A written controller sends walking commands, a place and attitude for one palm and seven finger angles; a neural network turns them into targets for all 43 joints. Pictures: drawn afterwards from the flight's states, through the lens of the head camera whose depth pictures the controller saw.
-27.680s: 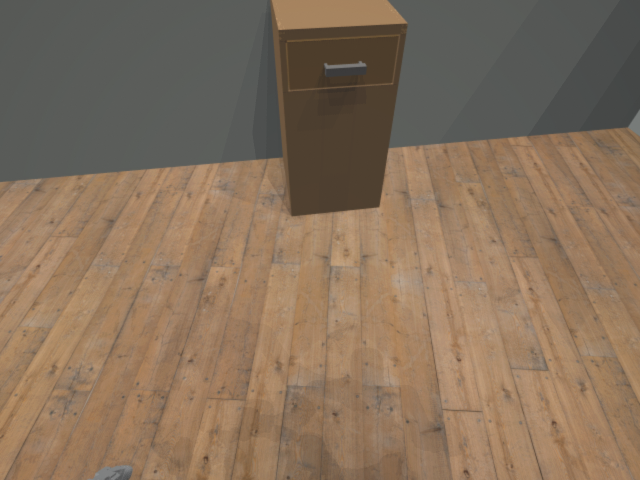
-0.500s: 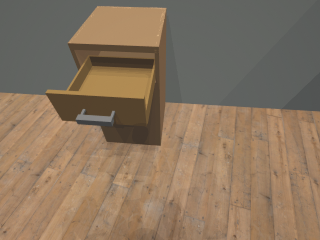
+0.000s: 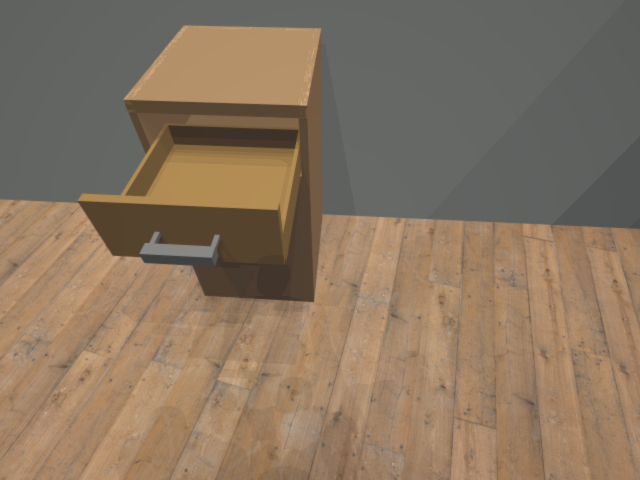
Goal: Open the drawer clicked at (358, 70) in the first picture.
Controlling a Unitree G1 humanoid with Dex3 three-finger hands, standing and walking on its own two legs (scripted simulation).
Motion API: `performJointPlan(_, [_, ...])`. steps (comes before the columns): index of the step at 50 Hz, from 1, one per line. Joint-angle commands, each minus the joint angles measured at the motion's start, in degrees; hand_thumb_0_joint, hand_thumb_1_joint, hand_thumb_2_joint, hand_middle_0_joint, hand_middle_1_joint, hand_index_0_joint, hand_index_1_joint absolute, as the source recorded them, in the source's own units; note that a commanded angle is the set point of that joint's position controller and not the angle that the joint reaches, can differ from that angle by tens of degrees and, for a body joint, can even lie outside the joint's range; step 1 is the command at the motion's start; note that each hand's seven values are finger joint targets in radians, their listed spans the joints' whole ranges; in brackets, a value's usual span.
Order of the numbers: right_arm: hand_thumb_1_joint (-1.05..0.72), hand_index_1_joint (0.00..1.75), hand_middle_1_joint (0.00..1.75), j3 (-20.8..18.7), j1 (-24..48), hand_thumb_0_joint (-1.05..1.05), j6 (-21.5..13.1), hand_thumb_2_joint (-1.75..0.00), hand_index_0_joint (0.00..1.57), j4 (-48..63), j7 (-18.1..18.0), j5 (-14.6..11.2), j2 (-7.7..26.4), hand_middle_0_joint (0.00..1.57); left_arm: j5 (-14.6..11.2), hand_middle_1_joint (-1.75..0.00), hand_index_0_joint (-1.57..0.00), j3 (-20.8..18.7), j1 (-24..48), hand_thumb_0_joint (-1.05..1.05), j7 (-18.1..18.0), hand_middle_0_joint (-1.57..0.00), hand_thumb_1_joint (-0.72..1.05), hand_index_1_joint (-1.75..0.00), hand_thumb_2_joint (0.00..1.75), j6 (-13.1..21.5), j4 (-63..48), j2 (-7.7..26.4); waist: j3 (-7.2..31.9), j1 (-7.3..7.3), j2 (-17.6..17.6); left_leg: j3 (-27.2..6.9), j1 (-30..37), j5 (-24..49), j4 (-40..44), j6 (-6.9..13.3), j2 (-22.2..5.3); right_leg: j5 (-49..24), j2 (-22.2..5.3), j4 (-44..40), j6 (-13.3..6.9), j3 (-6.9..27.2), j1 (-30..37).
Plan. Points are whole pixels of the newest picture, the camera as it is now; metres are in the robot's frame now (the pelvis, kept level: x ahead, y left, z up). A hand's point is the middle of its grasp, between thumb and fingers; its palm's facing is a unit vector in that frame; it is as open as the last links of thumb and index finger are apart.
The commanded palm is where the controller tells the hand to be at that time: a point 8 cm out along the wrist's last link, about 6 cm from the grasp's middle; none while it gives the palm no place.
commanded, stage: look to check the result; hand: left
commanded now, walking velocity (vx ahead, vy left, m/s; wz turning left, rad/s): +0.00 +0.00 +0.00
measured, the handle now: (183, 246) +0.52 +0.29 -0.09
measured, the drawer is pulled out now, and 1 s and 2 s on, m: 0.30 0.30 0.30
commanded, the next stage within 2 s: stand and wait in 0.54 s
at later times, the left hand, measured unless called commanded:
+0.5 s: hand out of the picture +0.02 +0.17 -0.17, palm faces +0.03 -0.98 -0.21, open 7.4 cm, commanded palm none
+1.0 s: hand out of the picture +0.04 +0.17 -0.17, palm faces +0.02 -0.97 -0.22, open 7.4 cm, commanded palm none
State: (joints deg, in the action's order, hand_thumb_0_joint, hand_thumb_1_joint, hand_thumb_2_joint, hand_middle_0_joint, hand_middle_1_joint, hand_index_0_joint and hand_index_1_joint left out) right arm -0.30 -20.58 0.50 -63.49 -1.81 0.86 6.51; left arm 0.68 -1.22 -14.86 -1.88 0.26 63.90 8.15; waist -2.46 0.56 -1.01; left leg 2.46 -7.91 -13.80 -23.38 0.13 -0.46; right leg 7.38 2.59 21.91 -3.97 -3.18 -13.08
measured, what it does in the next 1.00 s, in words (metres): stands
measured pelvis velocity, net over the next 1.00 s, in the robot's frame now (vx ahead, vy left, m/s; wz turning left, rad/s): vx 0.03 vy -0.01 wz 0.00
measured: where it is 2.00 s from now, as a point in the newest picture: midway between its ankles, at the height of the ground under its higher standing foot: outside the picture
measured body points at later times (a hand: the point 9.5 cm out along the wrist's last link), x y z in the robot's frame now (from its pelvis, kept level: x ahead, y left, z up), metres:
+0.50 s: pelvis +0.02 +0.00 +0.00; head +0.04 -0.02 +0.45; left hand +0.02 +0.22 -0.15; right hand -0.01 -0.21 -0.17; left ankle -0.01 +0.12 -0.74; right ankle +0.05 -0.07 -0.74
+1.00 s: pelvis +0.03 -0.01 +0.00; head +0.05 -0.02 +0.45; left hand +0.04 +0.22 -0.15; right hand +0.00 -0.23 -0.16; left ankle -0.01 +0.12 -0.74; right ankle +0.05 -0.07 -0.74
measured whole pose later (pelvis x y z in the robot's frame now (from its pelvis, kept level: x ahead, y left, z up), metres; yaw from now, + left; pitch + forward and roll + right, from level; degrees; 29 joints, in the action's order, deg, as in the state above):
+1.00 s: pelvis +0.03 -0.01 +0.00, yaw +0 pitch -1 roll +0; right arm -0.3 -17.4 0.4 -65.0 -2.1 0.6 8.6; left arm 0.5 -0.9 -12.9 -1.8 0.7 65.2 9.0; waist -3.6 0.6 -1.4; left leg 2.4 -4.2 -14.3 -20.0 -0.8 -1.4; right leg 8.6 3.7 19.8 -4.6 -3.1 -10.0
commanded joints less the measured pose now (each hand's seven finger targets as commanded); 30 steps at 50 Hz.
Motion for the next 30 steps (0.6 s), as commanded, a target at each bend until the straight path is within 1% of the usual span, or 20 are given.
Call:
performJointPlan(1, [-0.90,0.30,0.30,-0.8,-6.1,0.00,-0.5,-0.90,0.20,0.3,-0.5,-0.2,4.5,0.20,0.2,-0.30,-0.20,-1.2,-3.5,0.00,-0.6,-0.20,0.90,-0.30,0.90,0.5,-1.0,6.3,-3.3,-0.06,0.8,-4.6,-4.2,0.6,5.3,2.0,-4.5,5.0,-7.6,-6.1,0.4,9.0,2.1])
performJointPlan(2, [-0.90,0.30,0.30,-0.7,-6.0,0.00,-0.5,-0.90,0.20,0.1,-0.5,-0.2,4.5,0.20,0.1,-0.30,-0.20,-1.2,-3.1,0.00,-0.6,-0.20,0.90,-0.30,0.90,0.5,-0.8,6.5,-3.4,-0.04,0.7,-4.7,-4.4,0.8,5.6,2.0,-4.6,4.6,-7.8,-6.0,0.5,8.5,2.6])
performJointPlan(3, [-0.90,0.30,0.30,-0.8,-5.8,0.00,-0.5,-0.90,0.20,0.0,-0.5,-0.2,4.7,0.20,0.1,-0.30,-0.20,-1.1,-3.0,0.00,-0.6,-0.20,0.90,-0.30,0.90,0.5,-0.8,6.4,-3.3,-0.05,-0.6,-4.6,-4.3,0.9,5.8,2.0,-4.6,4.1,-7.8,-6.0,0.5,8.8,2.9])
performJointPlan(5, [-0.90,0.30,0.30,-0.7,-5.4,0.00,-0.6,-0.90,0.20,0.1,-0.6,-0.2,4.9,0.20,0.0,-0.30,-0.20,-1.1,-3.0,0.00,-0.5,-0.20,0.90,-0.30,0.90,0.5,-0.5,6.5,-3.2,-0.10,0.3,-4.7,-4.0,1.2,5.9,1.9,-4.5,3.9,-7.8,-6.1,0.4,8.8,3.2])
performJointPlan(6, [-0.90,0.30,0.30,-0.8,-5.0,0.00,-0.5,-0.90,0.20,0.0,-0.6,-0.3,4.9,0.20,0.1,-0.30,-0.20,-1.0,-3.3,0.00,-0.6,-0.20,0.90,-0.30,0.90,0.5,-0.4,6.4,-3.2,-0.13,-0.4,-4.5,-3.2,1.7,5.8,1.8,-4.7,3.2,-7.7,-5.9,0.4,8.6,2.7])
performJointPlan(8, [-0.90,0.30,0.30,-0.7,-5.1,0.00,-0.6,-0.90,0.20,-0.1,-0.6,-0.3,5.0,0.20,0.0,-0.30,-0.20,-1.0,-2.9,0.00,-0.6,-0.20,0.90,-0.30,0.90,0.5,-0.2,6.4,-2.6,-0.04,-0.1,-4.8,-3.2,2.4,6.0,1.9,-4.9,1.8,-7.7,-5.6,0.4,8.5,3.8])
performJointPlan(9, [-0.90,0.30,0.30,-0.7,-4.8,0.00,-0.7,-0.90,0.20,-0.2,-0.7,-0.3,5.2,0.20,0.0,-0.30,-0.20,-1.0,-2.9,0.00,-0.6,-0.20,0.90,-0.30,0.90,0.6,-0.1,6.5,-2.2,-0.05,-0.5,-4.6,-2.9,2.7,6.1,1.8,-4.9,1.1,-7.8,-5.5,0.4,8.4,4.1])
performJointPlan(10, [-0.90,0.30,0.30,-0.7,-4.6,0.00,-0.7,-0.90,0.20,-0.2,-0.7,-0.3,5.3,0.20,0.0,-0.30,-0.20,-1.0,-2.8,0.00,-0.6,-0.20,0.90,-0.30,0.90,0.6,0.0,6.6,-2.5,-0.07,-0.6,-4.6,-3.0,2.4,6.3,1.7,-4.9,1.2,-7.8,-5.6,0.4,8.4,4.1])
performJointPlan(11, [-0.90,0.30,0.30,-0.8,-4.3,0.00,-0.6,-0.90,0.20,-0.1,-0.7,-0.4,5.2,0.20,0.0,-0.30,-0.20,-0.9,-3.2,0.00,-0.6,-0.20,0.90,-0.30,0.90,0.6,0.1,6.4,-2.9,-0.14,-0.1,-4.6,-2.3,2.6,6.1,1.7,-5.1,0.7,-7.5,-5.5,0.4,8.4,3.2])
performJointPlan(12, [-0.90,0.30,0.30,-0.7,-4.4,0.00,-0.5,-0.90,0.20,-0.3,-0.7,-0.3,5.1,0.20,0.1,-0.30,-0.20,-0.8,-2.9,0.00,-0.6,-0.20,0.90,-0.30,0.90,0.5,0.3,6.4,-3.5,-0.04,-0.6,-4.5,-2.8,1.8,6.3,1.7,-5.0,1.7,-7.7,-6.0,0.5,8.4,3.3])
performJointPlan(14, [-0.90,0.30,0.30,-0.7,-4.6,0.00,-0.6,-0.90,0.20,-0.5,-0.7,-0.3,5.4,0.20,0.0,-0.30,-0.20,-0.9,-2.6,0.00,-0.6,-0.20,0.90,-0.30,0.90,0.6,0.1,6.7,-2.9,0.03,-0.1,-4.7,-2.9,1.7,6.5,1.7,-4.9,2.4,-7.6,-6.0,0.5,8.5,3.9])
performJointPlan(15, [-0.90,0.30,0.30,-0.8,-4.2,0.00,-0.6,-0.90,0.20,-0.4,-0.6,-0.3,5.4,0.20,0.0,-0.30,-0.20,-0.9,-2.7,0.00,-0.6,-0.20,0.90,-0.30,0.90,0.6,0.3,6.7,-2.6,-0.11,0.0,-4.6,-2.5,2.4,6.4,1.7,-4.8,1.5,-7.8,-5.9,0.4,8.6,4.2])
performJointPlan(16, [-0.90,0.30,0.30,-0.8,-3.8,0.00,-0.6,-0.90,0.20,-0.3,-0.7,-0.4,5.4,0.20,0.1,-0.30,-0.20,-0.8,-3.2,0.00,-0.7,-0.20,0.90,-0.30,0.90,0.6,0.4,6.3,-3.0,-0.08,-0.1,-4.4,-1.7,2.8,6.3,1.6,-5.1,0.7,-7.6,-5.8,0.4,8.5,3.1])
performJointPlan(19, [-0.90,0.30,0.30,-0.8,-3.9,0.00,-0.7,-0.90,0.20,-0.5,-0.7,-0.3,5.7,0.20,0.1,-0.30,-0.20,-0.9,-2.7,0.00,-0.7,-0.20,0.90,-0.30,0.90,0.8,0.3,6.9,-2.1,0.00,-0.1,-4.3,-1.9,3.4,6.3,1.6,-5.0,-1.2,-7.9,-5.7,0.5,8.5,4.9])
performJointPlan(20, [-0.90,0.30,0.30,-0.8,-3.5,0.00,-0.7,-0.90,0.20,-0.5,-0.7,-0.4,5.8,0.20,0.0,-0.30,-0.20,-0.9,-2.6,0.00,-0.6,-0.20,0.90,-0.30,0.90,0.7,0.4,7.1,-2.1,-0.03,0.0,-4.3,-1.8,3.0,6.4,1.5,-4.9,-0.8,-7.9,-5.8,0.5,8.6,4.7])
performJointPlan(21, [-0.90,0.30,0.30,-0.9,-3.2,0.00,-0.6,-0.90,0.20,-0.3,-0.8,-0.5,5.6,0.20,0.1,-0.30,-0.20,-0.9,-3.0,0.00,-0.7,-0.20,0.90,-0.30,0.90,0.8,0.5,6.6,-2.3,0.01,0.9,-4.2,-1.0,3.1,6.2,1.6,-5.2,-1.1,-7.7,-5.8,0.5,8.5,3.9])
performJointPlan(22, [-0.90,0.30,0.30,-0.9,-3.4,0.00,-0.5,-0.90,0.20,-0.5,-0.8,-0.4,5.7,0.20,0.1,-0.30,-0.20,-0.8,-2.6,0.00,-0.7,-0.20,0.90,-0.30,0.90,0.7,0.5,6.7,-2.8,0.05,0.3,-4.1,-1.4,2.8,6.3,1.6,-5.1,-0.7,-7.9,-6.0,0.6,8.4,3.9])
performJointPlan(23, [-0.90,0.30,0.30,-0.8,-3.5,0.00,-0.6,-0.90,0.20,-0.6,-0.7,-0.4,5.9,0.20,0.1,-0.30,-0.20,-0.8,-2.4,0.00,-0.7,-0.20,0.90,-0.30,0.90,0.8,0.3,7.0,-2.5,0.13,-0.2,-4.1,-1.5,2.9,6.4,1.5,-5.1,-1.0,-7.7,-6.0,0.6,8.8,4.4])
performJointPlan(24, [-0.90,0.30,0.30,-0.9,-3.3,0.00,-0.6,-0.90,0.20,-0.6,-0.7,-0.3,6.0,0.20,0.1,-0.30,-0.20,-1.0,-2.2,0.00,-0.7,-0.20,0.90,-0.30,0.90,0.8,0.3,7.2,-2.7,0.08,0.8,-4.2,-1.8,3.2,6.6,1.5,-5.1,-1.5,-7.7,-5.8,0.5,8.5,4.7])
performJointPlan(30, [-0.90,0.30,0.30,-1.0,-2.7,0.00,-0.6,-0.90,0.20,-0.7,-0.7,-0.4,6.5,0.20,0.0,-0.30,-0.20,-1.0,-1.8,0.00,-0.7,-0.20,0.90,-0.30,0.90,0.9,0.1,7.7,-2.2,0.08,0.6,-3.9,-1.2,3.1,6.4,1.4,-5.0,-2.4,-7.9,-6.2,0.7,9.0,5.2])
